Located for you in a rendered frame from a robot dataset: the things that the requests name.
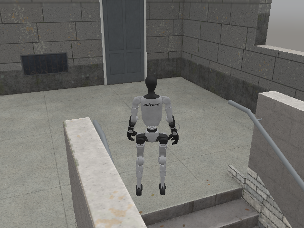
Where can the right robot upper arm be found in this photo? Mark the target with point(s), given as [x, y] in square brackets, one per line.
[168, 108]

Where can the robot right forearm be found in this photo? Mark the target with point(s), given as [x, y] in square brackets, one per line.
[173, 127]

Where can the left robot hand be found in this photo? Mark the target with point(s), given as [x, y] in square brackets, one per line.
[131, 134]

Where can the right robot hand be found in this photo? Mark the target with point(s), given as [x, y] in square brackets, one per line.
[175, 137]

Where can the robot left forearm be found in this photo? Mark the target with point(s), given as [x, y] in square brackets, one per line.
[131, 126]

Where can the robot left thigh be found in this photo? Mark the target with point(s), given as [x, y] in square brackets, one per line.
[140, 143]

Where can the left robot foot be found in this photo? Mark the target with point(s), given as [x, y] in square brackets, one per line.
[139, 191]

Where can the left robot upper arm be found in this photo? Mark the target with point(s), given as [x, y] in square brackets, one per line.
[134, 111]

